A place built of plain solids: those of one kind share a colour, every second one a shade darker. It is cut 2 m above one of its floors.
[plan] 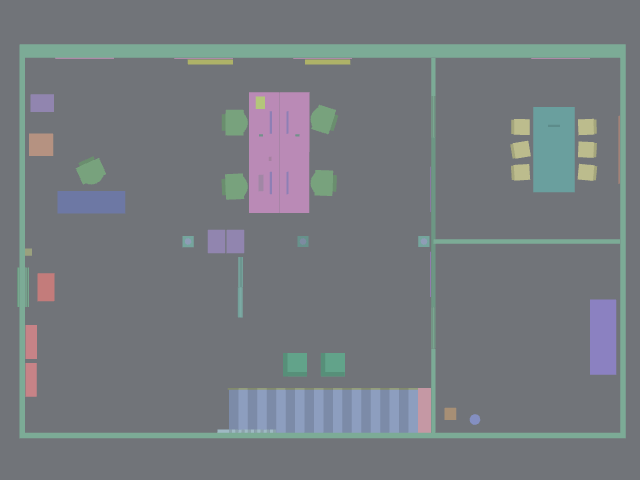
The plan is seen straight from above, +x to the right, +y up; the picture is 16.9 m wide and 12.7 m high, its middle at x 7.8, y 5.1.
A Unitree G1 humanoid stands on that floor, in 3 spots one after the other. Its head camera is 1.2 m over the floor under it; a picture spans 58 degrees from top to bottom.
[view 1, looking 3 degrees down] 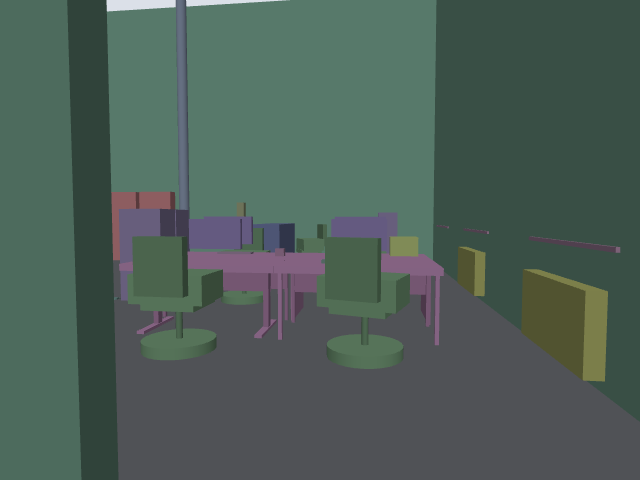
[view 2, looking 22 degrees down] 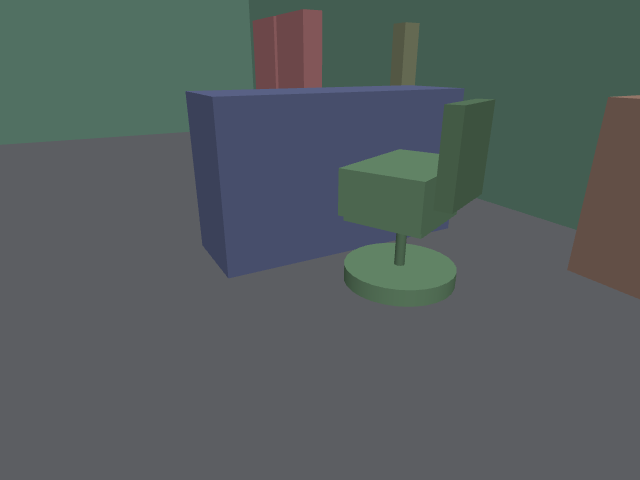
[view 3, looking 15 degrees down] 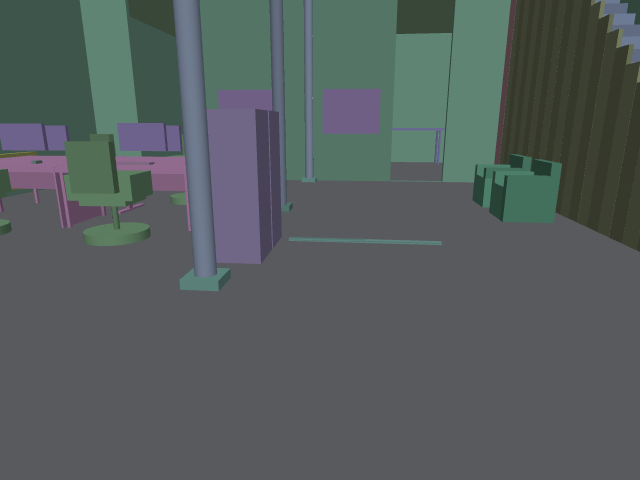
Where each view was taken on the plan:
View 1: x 11.60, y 8.36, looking -173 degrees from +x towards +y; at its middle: task_chair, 9.69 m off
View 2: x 3.30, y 8.72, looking -119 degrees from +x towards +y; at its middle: reception_counter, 2.86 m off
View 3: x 1.25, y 3.85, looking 6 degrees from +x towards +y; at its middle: cable_cover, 4.59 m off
